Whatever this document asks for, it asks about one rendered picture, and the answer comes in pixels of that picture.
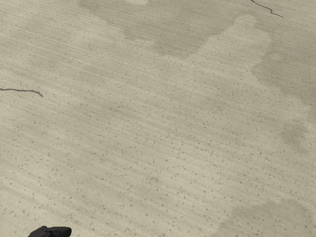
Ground robot left hand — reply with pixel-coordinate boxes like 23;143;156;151
28;226;72;237

